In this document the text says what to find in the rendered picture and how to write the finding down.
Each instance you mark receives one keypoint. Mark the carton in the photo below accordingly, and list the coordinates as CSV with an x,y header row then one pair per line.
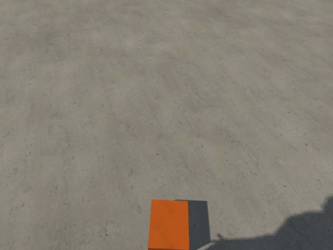
x,y
168,229

